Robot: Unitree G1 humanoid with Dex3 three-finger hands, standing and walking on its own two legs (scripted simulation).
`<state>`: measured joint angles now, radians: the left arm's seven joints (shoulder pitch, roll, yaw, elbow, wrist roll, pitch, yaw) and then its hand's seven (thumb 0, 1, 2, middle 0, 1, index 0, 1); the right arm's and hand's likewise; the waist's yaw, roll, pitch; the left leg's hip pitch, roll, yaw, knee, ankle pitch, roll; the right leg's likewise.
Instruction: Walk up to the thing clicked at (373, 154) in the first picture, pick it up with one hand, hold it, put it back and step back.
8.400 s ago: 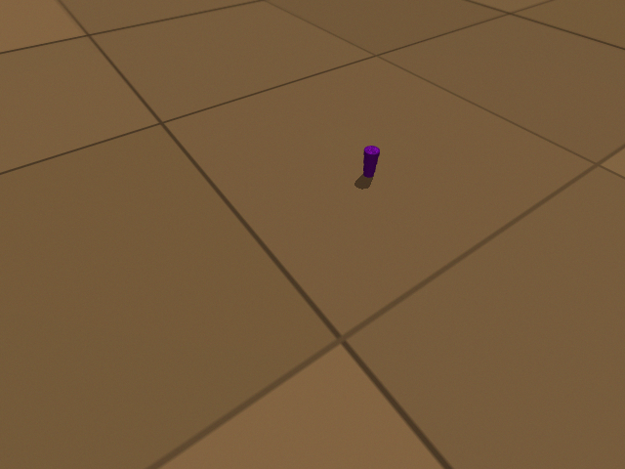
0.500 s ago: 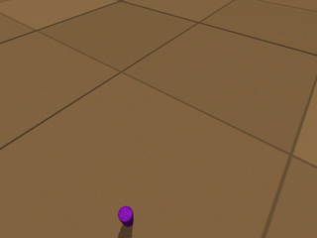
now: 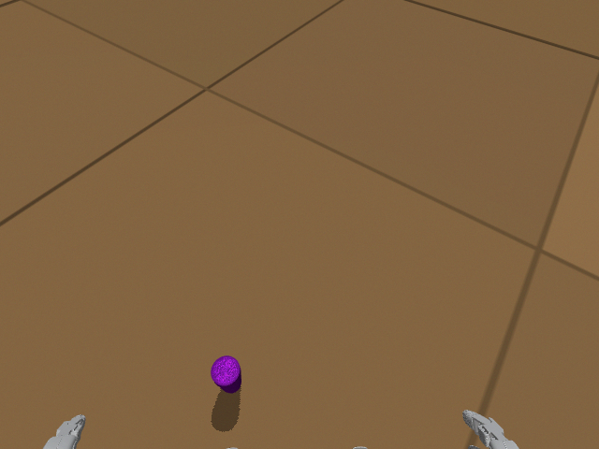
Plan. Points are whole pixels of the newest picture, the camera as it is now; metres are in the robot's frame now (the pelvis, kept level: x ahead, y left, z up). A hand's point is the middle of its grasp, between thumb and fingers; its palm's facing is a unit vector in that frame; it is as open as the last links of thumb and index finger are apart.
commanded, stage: go down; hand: left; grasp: from the side
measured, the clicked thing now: (228, 377) +0.39 +0.18 -0.65
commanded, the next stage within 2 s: none
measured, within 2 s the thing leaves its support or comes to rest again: neither
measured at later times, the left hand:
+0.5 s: hand out of the picture +0.14 +0.28 -0.16, palm faces +0.08 -0.95 -0.30, open 17.5 cm
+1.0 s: hand (112, 409) +0.25 +0.33 -0.26, palm faces +0.12 -0.97 -0.21, open 17.3 cm
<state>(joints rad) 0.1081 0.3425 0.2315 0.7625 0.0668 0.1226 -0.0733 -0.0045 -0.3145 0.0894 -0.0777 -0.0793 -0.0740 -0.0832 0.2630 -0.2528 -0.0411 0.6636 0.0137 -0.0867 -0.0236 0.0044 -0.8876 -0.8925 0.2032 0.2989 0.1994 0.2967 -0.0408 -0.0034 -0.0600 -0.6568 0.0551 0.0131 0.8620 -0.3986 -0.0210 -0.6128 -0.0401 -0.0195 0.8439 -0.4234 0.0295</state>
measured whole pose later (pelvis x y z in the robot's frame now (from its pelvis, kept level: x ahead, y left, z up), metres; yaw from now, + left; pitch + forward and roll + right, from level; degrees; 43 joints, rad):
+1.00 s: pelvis -0.06 +0.00 -0.19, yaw -1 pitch +30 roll -3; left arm -0.20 0.54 0.54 0.79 -0.09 -0.27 -0.39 -0.02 -0.51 0.09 -0.06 -0.10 -0.05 -0.11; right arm 0.13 -0.28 0.01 0.64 -0.02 -0.17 -0.04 0.01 -0.90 -0.90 0.20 0.30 0.20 0.30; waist -0.04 -0.02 -0.17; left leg -1.63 0.06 -0.07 1.72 -0.63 -0.03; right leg -1.56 -0.03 -0.03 1.70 -0.67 0.03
